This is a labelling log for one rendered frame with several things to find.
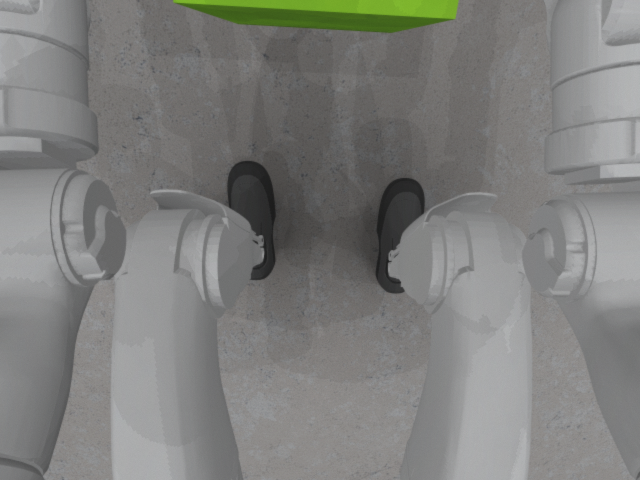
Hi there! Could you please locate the left robot shin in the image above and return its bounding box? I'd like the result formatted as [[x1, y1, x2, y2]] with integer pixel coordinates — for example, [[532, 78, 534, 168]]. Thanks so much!
[[114, 189, 264, 295]]

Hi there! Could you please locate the right robot thigh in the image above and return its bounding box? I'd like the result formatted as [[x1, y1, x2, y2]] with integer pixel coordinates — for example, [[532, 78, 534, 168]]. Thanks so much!
[[400, 211, 532, 480]]

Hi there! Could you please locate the robot left forearm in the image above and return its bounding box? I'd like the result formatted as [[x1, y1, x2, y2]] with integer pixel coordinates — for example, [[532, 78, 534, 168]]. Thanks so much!
[[0, 0, 99, 170]]

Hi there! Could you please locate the carton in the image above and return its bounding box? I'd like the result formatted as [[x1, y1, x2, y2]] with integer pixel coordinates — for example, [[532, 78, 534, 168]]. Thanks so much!
[[173, 0, 459, 33]]

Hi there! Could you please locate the robot right upper arm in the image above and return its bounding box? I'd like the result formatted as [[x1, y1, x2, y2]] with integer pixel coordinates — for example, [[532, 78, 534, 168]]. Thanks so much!
[[522, 191, 640, 480]]

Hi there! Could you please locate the robot right forearm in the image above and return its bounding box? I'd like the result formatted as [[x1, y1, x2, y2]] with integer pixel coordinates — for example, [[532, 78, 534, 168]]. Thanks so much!
[[543, 0, 640, 192]]

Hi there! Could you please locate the robot left upper arm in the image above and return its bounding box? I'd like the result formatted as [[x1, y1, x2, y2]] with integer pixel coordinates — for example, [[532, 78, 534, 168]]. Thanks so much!
[[0, 168, 126, 480]]

